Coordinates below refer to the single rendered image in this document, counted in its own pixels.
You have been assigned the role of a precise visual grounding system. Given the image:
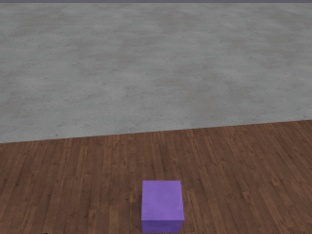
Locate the carton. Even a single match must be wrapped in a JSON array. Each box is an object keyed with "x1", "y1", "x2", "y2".
[{"x1": 141, "y1": 180, "x2": 185, "y2": 233}]

